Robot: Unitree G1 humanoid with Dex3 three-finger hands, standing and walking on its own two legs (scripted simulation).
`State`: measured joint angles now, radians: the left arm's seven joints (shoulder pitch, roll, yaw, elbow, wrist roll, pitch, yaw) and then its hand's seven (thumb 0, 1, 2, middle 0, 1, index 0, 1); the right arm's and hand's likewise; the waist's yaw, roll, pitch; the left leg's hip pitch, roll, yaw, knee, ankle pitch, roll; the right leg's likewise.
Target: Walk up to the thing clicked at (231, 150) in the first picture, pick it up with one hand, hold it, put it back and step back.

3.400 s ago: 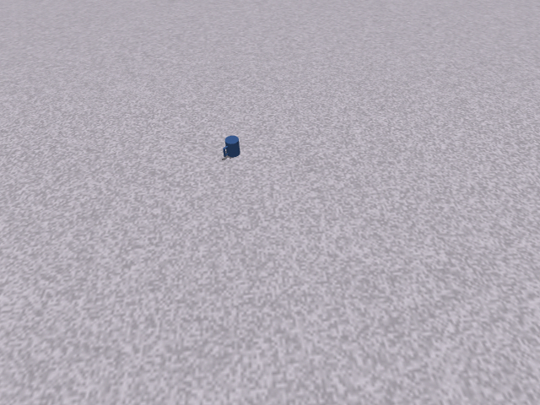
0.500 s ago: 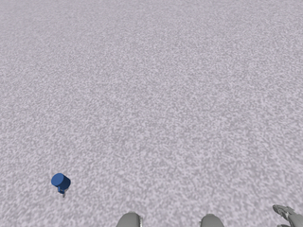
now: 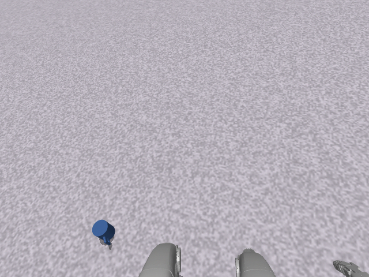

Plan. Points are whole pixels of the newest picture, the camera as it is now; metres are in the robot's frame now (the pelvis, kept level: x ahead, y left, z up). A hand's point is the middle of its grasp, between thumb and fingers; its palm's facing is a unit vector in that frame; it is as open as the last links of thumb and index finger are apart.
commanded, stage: walk up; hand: left
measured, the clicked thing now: (104, 233) +0.39 +0.51 -0.68
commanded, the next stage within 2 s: none
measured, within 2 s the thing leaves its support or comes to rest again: neither
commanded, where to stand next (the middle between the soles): -0.04 +0.43 m, yaw -19 degrees
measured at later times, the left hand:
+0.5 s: hand out of the picture +0.05 +0.53 -0.11, palm faces -0.20 -0.82 -0.54, open 7.4 cm
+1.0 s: hand out of the picture +0.01 +0.78 -0.13, palm faces -0.22 -0.82 -0.52, open 7.4 cm
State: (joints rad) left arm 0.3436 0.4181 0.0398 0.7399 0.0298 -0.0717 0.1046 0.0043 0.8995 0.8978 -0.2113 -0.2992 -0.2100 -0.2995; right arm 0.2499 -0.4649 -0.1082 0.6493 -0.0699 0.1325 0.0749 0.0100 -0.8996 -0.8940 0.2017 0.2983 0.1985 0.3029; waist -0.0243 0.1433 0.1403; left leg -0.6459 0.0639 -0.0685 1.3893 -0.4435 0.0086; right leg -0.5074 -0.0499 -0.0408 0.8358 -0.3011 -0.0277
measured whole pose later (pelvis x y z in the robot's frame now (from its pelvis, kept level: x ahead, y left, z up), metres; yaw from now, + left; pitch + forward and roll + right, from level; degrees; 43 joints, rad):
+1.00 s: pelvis -0.14 +0.48 +0.00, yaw -15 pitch -3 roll -2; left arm 0.25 0.50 0.11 0.93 0.01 -0.01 0.05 0.01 0.91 0.90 -0.20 -0.30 -0.20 -0.30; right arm 0.25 -0.36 -0.05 0.84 -0.03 0.04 0.03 0.01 -0.90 -0.89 0.20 0.30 0.20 0.30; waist -0.01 0.00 0.13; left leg -0.39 0.07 0.01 0.92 -0.49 -0.01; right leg -0.59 0.06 0.07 1.20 -0.43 -0.02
